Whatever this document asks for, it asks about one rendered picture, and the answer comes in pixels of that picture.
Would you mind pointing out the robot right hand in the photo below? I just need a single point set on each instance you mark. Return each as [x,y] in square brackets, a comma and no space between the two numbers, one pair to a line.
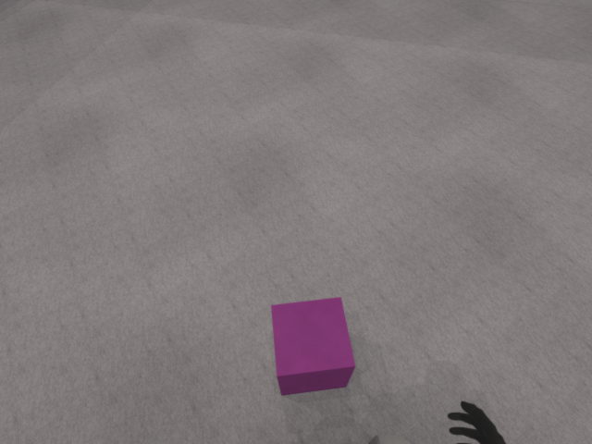
[486,432]

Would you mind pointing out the carton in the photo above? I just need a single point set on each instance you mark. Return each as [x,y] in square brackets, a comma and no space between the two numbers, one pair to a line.
[312,346]

